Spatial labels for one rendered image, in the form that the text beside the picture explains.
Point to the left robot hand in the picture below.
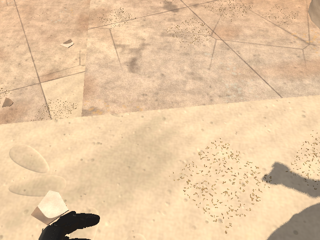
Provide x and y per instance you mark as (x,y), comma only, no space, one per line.
(67,224)

